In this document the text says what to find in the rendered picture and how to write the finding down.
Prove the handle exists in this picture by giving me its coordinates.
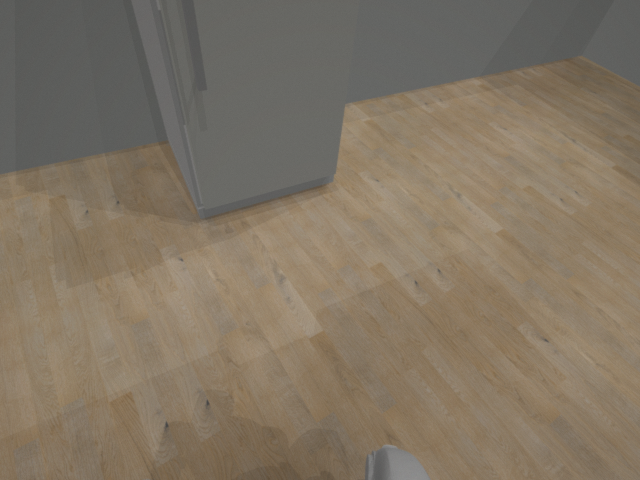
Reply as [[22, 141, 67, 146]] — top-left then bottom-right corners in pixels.
[[181, 0, 207, 91]]

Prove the fridge door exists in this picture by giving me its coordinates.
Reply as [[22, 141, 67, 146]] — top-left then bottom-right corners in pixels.
[[159, 0, 360, 210]]

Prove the right robot thigh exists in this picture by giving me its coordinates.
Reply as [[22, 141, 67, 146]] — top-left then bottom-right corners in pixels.
[[365, 448, 431, 480]]

